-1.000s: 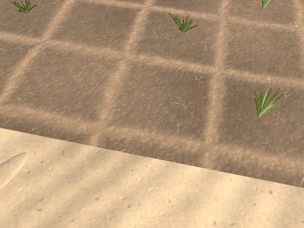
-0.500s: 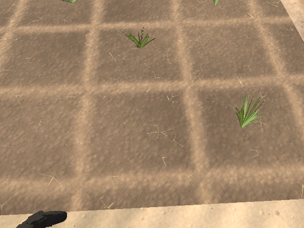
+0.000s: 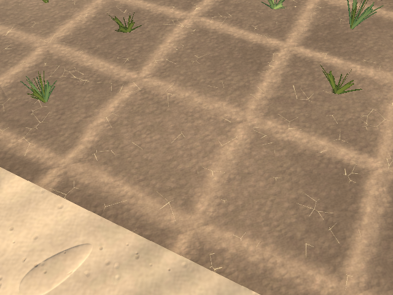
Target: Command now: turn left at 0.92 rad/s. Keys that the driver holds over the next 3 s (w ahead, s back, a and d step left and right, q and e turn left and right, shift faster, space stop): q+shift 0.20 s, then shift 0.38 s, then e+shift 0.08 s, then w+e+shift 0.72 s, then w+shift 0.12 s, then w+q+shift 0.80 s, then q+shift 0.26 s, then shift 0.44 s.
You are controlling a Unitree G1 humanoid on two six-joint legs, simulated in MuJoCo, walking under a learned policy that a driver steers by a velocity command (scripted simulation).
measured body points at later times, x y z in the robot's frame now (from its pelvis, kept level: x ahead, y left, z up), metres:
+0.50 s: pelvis +0.04 +0.02 -0.01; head +0.06 +0.02 +0.44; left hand +0.09 +0.33 -0.10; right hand +0.31 -0.17 -0.09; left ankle +0.02 +0.13 -0.73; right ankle +0.09 -0.09 -0.74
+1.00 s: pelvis +0.11 +0.02 +0.00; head +0.12 +0.03 +0.45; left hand +0.26 +0.31 -0.08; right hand +0.14 -0.27 -0.11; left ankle -0.04 +0.13 -0.73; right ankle +0.20 -0.11 -0.64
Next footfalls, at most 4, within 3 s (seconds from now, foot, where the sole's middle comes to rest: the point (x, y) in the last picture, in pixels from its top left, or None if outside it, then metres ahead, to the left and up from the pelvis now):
0.04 left None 0.06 0.13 -0.77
0.48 right None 0.13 -0.08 -0.77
0.76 left None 0.00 0.14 -0.77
1.20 right None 0.41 -0.11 -0.77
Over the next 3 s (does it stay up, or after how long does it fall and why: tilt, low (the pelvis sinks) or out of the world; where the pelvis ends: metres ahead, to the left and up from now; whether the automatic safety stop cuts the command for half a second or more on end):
stays up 1.77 -0.26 -0.07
